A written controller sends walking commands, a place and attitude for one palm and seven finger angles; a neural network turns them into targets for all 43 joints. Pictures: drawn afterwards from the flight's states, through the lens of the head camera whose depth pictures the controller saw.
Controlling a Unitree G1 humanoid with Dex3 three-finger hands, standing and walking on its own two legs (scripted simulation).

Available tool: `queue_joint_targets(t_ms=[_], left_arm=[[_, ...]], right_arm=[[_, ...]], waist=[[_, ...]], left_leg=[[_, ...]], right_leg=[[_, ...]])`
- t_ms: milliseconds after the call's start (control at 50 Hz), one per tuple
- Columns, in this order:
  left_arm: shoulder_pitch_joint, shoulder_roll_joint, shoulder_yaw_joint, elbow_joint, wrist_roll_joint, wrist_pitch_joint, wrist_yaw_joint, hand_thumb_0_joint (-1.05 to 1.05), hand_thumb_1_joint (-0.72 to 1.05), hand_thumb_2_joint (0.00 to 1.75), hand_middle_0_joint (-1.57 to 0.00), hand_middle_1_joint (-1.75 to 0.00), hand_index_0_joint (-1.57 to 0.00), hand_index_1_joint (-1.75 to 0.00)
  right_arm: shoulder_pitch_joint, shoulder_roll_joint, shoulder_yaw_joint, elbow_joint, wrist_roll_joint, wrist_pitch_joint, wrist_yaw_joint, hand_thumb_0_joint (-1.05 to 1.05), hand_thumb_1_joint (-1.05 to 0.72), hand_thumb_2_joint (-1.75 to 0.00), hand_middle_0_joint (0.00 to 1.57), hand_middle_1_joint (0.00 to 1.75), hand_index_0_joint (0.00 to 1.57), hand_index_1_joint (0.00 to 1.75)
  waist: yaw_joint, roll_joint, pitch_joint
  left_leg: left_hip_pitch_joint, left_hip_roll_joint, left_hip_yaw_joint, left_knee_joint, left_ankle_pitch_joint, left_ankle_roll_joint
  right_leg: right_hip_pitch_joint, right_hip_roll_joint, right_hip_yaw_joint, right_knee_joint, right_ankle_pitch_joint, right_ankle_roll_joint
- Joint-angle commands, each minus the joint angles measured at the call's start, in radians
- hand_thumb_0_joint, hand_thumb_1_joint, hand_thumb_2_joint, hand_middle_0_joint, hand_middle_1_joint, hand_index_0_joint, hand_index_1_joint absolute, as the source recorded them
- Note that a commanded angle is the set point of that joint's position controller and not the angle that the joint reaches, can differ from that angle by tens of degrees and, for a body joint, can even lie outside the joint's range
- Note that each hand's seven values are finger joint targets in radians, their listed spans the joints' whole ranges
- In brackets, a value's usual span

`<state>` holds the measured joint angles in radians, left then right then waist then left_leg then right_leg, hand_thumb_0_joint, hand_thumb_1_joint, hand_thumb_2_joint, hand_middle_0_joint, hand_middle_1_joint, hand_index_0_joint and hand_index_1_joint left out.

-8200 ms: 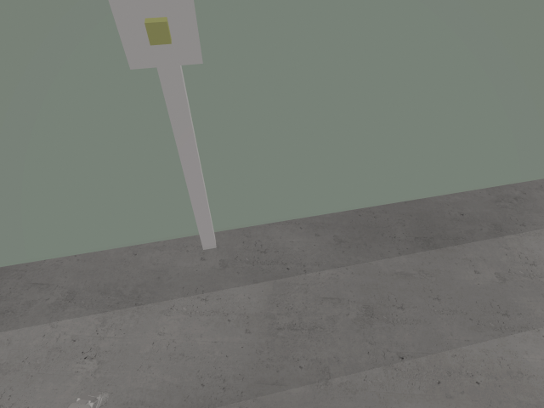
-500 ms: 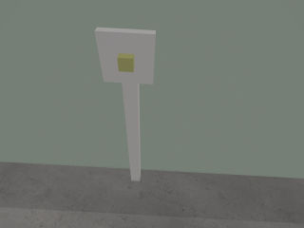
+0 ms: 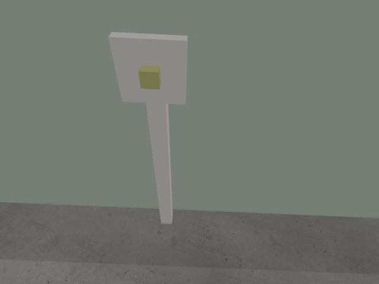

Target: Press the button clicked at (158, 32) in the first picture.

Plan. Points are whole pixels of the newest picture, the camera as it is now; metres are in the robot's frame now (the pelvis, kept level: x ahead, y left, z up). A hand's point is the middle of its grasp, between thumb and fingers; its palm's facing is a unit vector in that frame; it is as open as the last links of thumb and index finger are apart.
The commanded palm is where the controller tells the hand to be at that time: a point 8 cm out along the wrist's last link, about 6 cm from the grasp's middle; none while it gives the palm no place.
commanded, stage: shuffle to correct the standing spot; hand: left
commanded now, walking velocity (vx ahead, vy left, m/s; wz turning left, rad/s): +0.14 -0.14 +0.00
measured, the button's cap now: (150, 76) +0.55 +0.14 +0.17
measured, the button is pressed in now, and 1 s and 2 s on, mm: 0 0 0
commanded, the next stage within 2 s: come to a stop and stand still in 0.22 s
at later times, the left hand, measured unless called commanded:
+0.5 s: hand out of the picture +0.00 +0.10 -0.18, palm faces +0.03 -0.99 -0.10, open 7.3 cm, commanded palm none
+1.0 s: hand out of the picture +0.09 +0.17 -0.17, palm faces -0.02 -0.97 -0.23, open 7.3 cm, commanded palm none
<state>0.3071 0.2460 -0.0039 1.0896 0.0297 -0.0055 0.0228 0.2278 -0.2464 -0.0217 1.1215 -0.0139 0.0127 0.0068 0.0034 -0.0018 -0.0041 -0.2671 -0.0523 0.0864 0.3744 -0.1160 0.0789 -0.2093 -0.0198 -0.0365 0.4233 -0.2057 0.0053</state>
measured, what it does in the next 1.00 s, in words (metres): stands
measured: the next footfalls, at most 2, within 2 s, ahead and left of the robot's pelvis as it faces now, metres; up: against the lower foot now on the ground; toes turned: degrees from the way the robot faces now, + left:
none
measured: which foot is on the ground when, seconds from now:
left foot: down 0.00-1.00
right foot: down 0.00-1.00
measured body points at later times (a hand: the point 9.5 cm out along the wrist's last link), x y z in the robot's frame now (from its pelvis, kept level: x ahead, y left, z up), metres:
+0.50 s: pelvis +0.06 -0.03 +0.00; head +0.07 -0.01 +0.44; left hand +0.00 +0.16 -0.17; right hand +0.04 -0.25 -0.16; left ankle +0.08 +0.06 -0.74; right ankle +0.03 -0.13 -0.74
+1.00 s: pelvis +0.05 -0.01 +0.00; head +0.05 -0.01 +0.45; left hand +0.09 +0.23 -0.15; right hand +0.08 -0.25 -0.16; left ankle +0.08 +0.06 -0.74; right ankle +0.03 -0.13 -0.74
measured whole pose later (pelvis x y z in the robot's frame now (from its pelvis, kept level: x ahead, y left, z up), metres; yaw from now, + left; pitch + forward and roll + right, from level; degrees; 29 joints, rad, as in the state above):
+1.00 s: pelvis +0.05 -0.01 +0.00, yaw -2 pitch -1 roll +0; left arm 0.24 0.19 0.00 1.05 0.02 0.00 0.04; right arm 0.20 -0.17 -0.02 1.10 -0.01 0.00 -0.01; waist 0.00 0.00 0.02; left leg -0.22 -0.03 0.11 0.41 -0.18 0.07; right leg -0.16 0.00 -0.02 0.42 -0.25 0.00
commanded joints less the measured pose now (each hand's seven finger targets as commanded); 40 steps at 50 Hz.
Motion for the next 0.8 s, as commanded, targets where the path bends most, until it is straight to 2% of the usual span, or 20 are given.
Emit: queue_joint_targets(t_ms=[0,60,80,120,180,240,260,320,340,360,400,440,480,520,600,640,680,740,780], left_arm=[[0.112,0.036,0.007,-0.003,-0.006,0.005,0.007,0.0,0.9,0.9,-0.2,-0.3,-0.2,-0.3],[0.14,0.023,0.012,-0.001,-0.004,0.011,0.001,0.0,0.9,0.9,-0.2,-0.3,-0.2,-0.3],[0.15,0.02,0.012,-0.001,-0.003,0.012,-0.002,0.0,0.9,0.9,-0.2,-0.3,-0.2,-0.3],[0.163,0.008,0.017,-0.007,-0.001,0.014,-0.006,0.0,0.9,0.9,-0.2,-0.3,-0.2,-0.3],[0.185,-0.001,0.024,-0.012,0.002,0.014,-0.01,0.0,0.9,0.9,-0.2,-0.3,-0.2,-0.3],[0.213,-0.008,0.032,-0.018,0.002,0.013,-0.01,0.0,0.9,0.9,-0.2,-0.3,-0.2,-0.3],[0.222,-0.006,0.035,-0.02,0.002,0.012,-0.01,0.0,0.9,0.9,-0.2,-0.3,-0.2,-0.3],[0.216,-0.007,0.037,-0.023,-0.007,0.001,-0.001,0.0,0.9,0.9,-0.2,-0.3,-0.2,-0.3],[0.204,-0.013,0.036,-0.023,-0.011,-0.005,0.005,0.0,0.9,0.9,-0.2,-0.3,-0.2,-0.3],[0.187,-0.027,0.03,-0.022,-0.016,-0.012,0.008,0.0,0.9,0.9,-0.2,-0.3,-0.2,-0.3],[0.165,-0.053,0.015,-0.015,-0.019,-0.025,0.014,0.0,0.9,0.9,-0.2,-0.3,-0.2,-0.3],[0.178,-0.055,0.009,0.002,-0.02,-0.028,0.019,0.0,0.9,0.9,-0.2,-0.3,-0.2,-0.3],[0.194,-0.037,0.009,0.006,-0.02,-0.029,0.028,0.0,0.9,0.9,-0.2,-0.3,-0.2,-0.3],[0.194,-0.031,0.012,-0.003,-0.018,-0.025,0.037,0.0,0.9,0.9,-0.2,-0.3,-0.2,-0.3],[0.165,-0.012,0.027,-0.038,-0.015,-0.011,0.044,0.0,0.9,0.9,-0.2,-0.3,-0.2,-0.3],[0.131,-0.008,0.033,-0.058,-0.015,-0.004,0.043,0.0,0.9,0.9,-0.2,-0.3,-0.2,-0.3],[0.107,-0.016,0.03,-0.063,-0.014,0.002,0.041,0.0,0.9,0.9,-0.2,-0.3,-0.2,-0.3],[0.069,-0.017,0.027,-0.07,-0.014,0.005,0.036,0.0,0.9,0.9,-0.2,-0.3,-0.2,-0.3],[0.055,-0.014,0.024,-0.07,-0.012,0.005,0.032,0.0,0.9,0.9,-0.2,-0.3,-0.2,-0.3]], right_arm=[[0.026,-0.074,-0.012,-0.027,-0.004,-0.009,-0.013,0.0,-0.9,-0.9,0.2,0.3,0.2,0.3],[0.03,-0.091,-0.019,-0.028,-0.005,-0.01,-0.019,0.0,-0.9,-0.9,0.2,0.3,0.2,0.3],[0.033,-0.098,-0.022,-0.03,-0.004,-0.01,-0.021,0.0,-0.9,-0.9,0.2,0.3,0.2,0.3],[0.043,-0.103,-0.03,-0.033,-0.003,-0.013,-0.027,0.0,-0.9,-0.9,0.2,0.3,0.2,0.3],[0.052,-0.092,-0.039,-0.038,-0.005,-0.014,-0.03,0.0,-0.9,-0.9,0.2,0.3,0.2,0.3],[0.057,-0.057,-0.042,-0.05,-0.006,-0.012,-0.033,0.0,-0.9,-0.9,0.2,0.3,0.2,0.3],[0.057,-0.038,-0.041,-0.053,-0.006,-0.012,-0.034,0.0,-0.9,-0.9,0.2,0.3,0.2,0.3],[0.087,0.035,-0.021,-0.053,-0.003,-0.021,-0.034,0.0,-0.9,-0.9,0.2,0.3,0.2,0.3],[0.097,0.059,-0.012,-0.05,-0.001,-0.025,-0.034,0.0,-0.9,-0.9,0.2,0.3,0.2,0.3],[0.1,0.072,-0.003,-0.042,0.001,-0.028,-0.035,0.0,-0.9,-0.9,0.2,0.3,0.2,0.3],[0.12,0.08,0.009,-0.023,0.005,-0.033,-0.037,0.0,-0.9,-0.9,0.2,0.3,0.2,0.3],[0.119,0.062,0.011,-0.004,0.011,-0.042,-0.043,0.0,-0.9,-0.9,0.2,0.3,0.2,0.3],[0.109,0.036,0.006,-0.002,0.018,-0.047,-0.052,0.0,-0.9,-0.9,0.2,0.3,0.2,0.3],[0.114,0.04,0.003,-0.009,0.019,-0.044,-0.055,0.0,-0.9,-0.9,0.2,0.3,0.2,0.3],[0.104,0.026,-0.014,-0.034,0.013,-0.024,-0.054,0.0,-0.9,-0.9,0.2,0.3,0.2,0.3],[0.096,0.018,-0.021,-0.044,0.01,-0.017,-0.053,0.0,-0.9,-0.9,0.2,0.3,0.2,0.3],[0.082,0.016,-0.022,-0.049,0.009,-0.015,-0.05,0.0,-0.9,-0.9,0.2,0.3,0.2,0.3],[0.052,0.007,-0.021,-0.054,0.006,-0.015,-0.043,0.0,-0.9,-0.9,0.2,0.3,0.2,0.3],[0.038,0.0,-0.019,-0.055,0.006,-0.017,-0.038,0.0,-0.9,-0.9,0.2,0.3,0.2,0.3]], waist=[[-0.004,0.01,0.052],[0.004,0.045,0.073],[0.006,0.04,0.072],[0.008,0.032,0.089],[0.008,0.031,0.106],[0.009,-0.007,0.147],[0.009,-0.04,0.155],[-0.008,-0.118,0.124],[-0.015,-0.125,0.114],[-0.025,-0.09,0.108],[-0.039,-0.003,0.1],[-0.017,0.076,0.088],[-0.003,0.05,0.036],[-0.003,0.019,-0.007],[-0.002,-0.02,-0.027],[-0.007,-0.02,-0.031],[-0.005,0.0,-0.033],[-0.003,0.013,0.0],[0.0,0.007,0.01]], left_leg=[[-0.002,0.185,-0.22,-0.169,-0.424,-0.047],[-0.029,0.226,-0.257,-0.208,-0.501,-0.029],[-0.025,0.24,-0.269,-0.208,-0.504,-0.02],[-0.046,0.257,-0.265,-0.2,-0.502,-0.007],[-0.074,0.25,-0.242,-0.169,-0.514,-0.006],[-0.12,0.205,-0.186,-0.091,-0.498,-0.021],[-0.128,0.18,-0.154,-0.032,-0.465,-0.028],[-0.116,0.109,-0.04,0.179,-0.274,-0.045],[-0.102,0.1,-0.022,0.214,-0.206,-0.052],[-0.06,0.109,-0.031,0.201,-0.153,-0.057],[0.031,0.136,-0.061,0.112,-0.046,-0.063],[0.054,0.169,-0.104,0.042,0.087,-0.051],[0.077,0.178,-0.107,0.057,0.25,-0.041],[0.1,0.173,-0.089,0.074,0.305,-0.044],[0.102,0.168,-0.072,0.122,0.32,-0.051],[0.104,0.174,-0.078,0.126,0.32,-0.052],[0.117,0.184,-0.091,0.11,0.323,-0.041],[0.095,0.192,-0.122,0.051,0.201,-0.033],[0.075,0.193,-0.135,0.019,0.128,-0.03]], right_leg=[[-0.068,-0.055,0.076,-0.074,-0.223,-0.025],[-0.057,-0.024,0.032,0.003,-0.182,-0.028],[-0.055,-0.016,0.025,0.019,-0.165,-0.03],[-0.05,-0.013,0.017,0.028,-0.15,-0.034],[-0.054,-0.016,0.03,0.006,-0.183,-0.044],[-0.089,-0.042,0.102,-0.068,-0.29,-0.068],[-0.109,-0.062,0.15,-0.107,-0.336,-0.082],[-0.103,-0.135,0.267,-0.189,-0.364,-0.126],[-0.101,-0.156,0.282,-0.202,-0.32,-0.133],[-0.117,-0.159,0.263,-0.191,-0.23,-0.131],[-0.138,-0.117,0.187,-0.134,-0.017,-0.096],[-0.069,-0.079,0.125,-0.076,0.17,-0.054],[0.025,-0.088,0.109,-0.045,0.353,-0.038],[0.065,-0.109,0.103,-0.014,0.495,-0.029],[0.07,-0.128,0.103,0.04,0.574,-0.034],[0.055,-0.128,0.103,0.054,0.521,-0.046],[0.033,-0.109,0.098,0.05,0.413,-0.042],[0.008,-0.087,0.099,0.021,0.226,-0.039],[0.014,-0.083,0.098,-0.005,0.161,-0.034]])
